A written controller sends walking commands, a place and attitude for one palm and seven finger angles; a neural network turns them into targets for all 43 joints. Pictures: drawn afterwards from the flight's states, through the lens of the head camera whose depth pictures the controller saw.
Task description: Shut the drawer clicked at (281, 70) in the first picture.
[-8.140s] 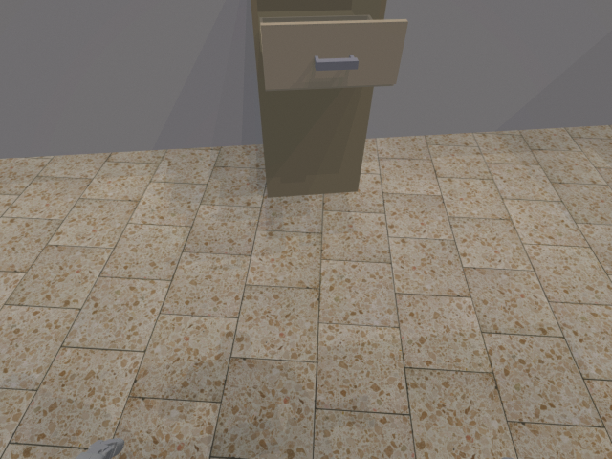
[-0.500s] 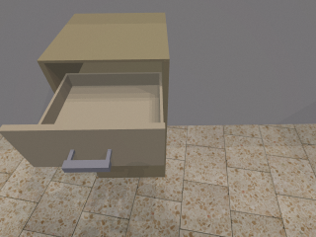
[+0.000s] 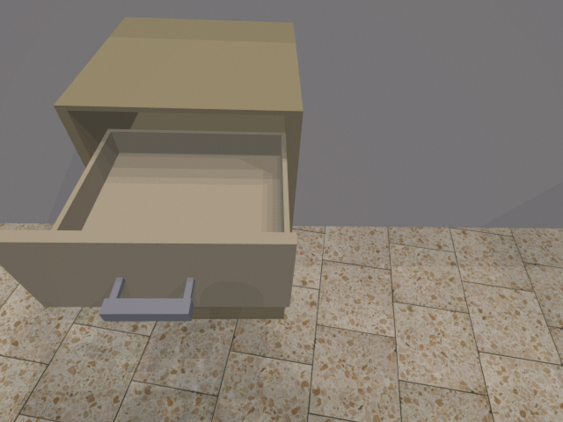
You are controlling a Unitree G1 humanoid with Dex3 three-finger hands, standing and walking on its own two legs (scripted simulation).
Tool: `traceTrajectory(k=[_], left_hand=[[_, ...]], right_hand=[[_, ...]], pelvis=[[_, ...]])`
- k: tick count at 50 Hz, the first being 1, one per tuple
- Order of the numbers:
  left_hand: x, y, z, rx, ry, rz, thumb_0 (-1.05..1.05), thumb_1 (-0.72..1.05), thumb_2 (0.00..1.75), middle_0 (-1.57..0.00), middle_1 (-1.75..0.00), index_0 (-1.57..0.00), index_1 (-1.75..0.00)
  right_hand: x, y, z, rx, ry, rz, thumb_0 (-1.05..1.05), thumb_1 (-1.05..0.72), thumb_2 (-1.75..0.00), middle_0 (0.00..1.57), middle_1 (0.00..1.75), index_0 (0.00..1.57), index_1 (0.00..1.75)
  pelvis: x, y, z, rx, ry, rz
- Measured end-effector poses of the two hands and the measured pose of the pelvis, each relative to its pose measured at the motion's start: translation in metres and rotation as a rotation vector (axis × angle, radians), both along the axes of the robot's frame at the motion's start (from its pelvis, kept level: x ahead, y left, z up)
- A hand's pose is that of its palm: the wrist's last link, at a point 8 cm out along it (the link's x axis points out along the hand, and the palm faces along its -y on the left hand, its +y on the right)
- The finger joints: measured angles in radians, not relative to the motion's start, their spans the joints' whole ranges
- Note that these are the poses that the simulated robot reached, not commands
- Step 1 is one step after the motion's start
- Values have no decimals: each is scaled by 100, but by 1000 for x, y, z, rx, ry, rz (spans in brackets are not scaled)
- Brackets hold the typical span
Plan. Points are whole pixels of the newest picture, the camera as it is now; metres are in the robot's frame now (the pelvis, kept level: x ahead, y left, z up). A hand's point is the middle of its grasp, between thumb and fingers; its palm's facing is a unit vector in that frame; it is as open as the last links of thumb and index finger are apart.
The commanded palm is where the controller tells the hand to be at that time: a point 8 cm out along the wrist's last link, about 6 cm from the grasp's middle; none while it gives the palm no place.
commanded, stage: look again from close up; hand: left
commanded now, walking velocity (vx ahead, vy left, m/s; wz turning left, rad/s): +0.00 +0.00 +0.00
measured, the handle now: (151, 296) +0.27 +0.21 +0.02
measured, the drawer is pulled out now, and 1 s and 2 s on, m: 0.30 0.29 0.28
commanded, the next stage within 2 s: raise the hand and make a fist in 0.60 s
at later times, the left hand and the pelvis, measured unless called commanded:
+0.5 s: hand out of the picture -0.02 +0.15 -0.18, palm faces +0.04 -0.99 -0.15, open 7.4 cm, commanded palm none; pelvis +0.00 +0.00 +0.00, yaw +0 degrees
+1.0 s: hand (186, 384) +0.17 +0.14 -0.01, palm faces +0.23 -0.97 +0.00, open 6.8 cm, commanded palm +0.09 +0.19 -0.03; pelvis -0.02 -0.01 -0.03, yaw +1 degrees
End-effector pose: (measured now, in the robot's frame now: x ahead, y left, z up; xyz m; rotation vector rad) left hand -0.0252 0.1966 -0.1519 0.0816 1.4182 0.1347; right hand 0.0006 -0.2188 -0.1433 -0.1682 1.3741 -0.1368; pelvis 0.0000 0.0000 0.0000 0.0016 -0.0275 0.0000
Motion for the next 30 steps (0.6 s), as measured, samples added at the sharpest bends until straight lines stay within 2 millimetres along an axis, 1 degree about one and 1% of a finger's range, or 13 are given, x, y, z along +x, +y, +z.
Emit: traceTrajectory(k=[7, 13, 20, 30], left_hand=[[9, 10, 2, 25, -8, -10, 0, 91, 90, -20, -30, -20, -30], [11, 13, 4, 33, -11, -9, 0, 91, 90, -20, -30, -20, -30], [7, 9, 3, 22, 1, -5, 0, 91, 90, -20, -30, -20, -30], [-4, 0, 2, 1, 26, 6, 0, 91, 90, -20, -30, -20, -30]], right_hand=[[-12, 10, -2, 26, 33, -14, 1, -92, -90, 20, 30, 20, 29], [-20, 19, -4, 48, 56, -23, 1, -91, -90, 20, 30, 20, 29], [-23, 23, -4, 54, 60, -29, 0, -91, -90, 20, 30, 20, 29], [-21, 20, -3, 43, 53, -30, 0, -91, -90, 20, 30, 20, 29]], pelvis=[[2, 1, 0, 1, -1, -2], [3, 2, 1, 2, -2, -2], [2, 2, 1, 2, -1, -3], [2, 3, 1, 3, 0, -4]])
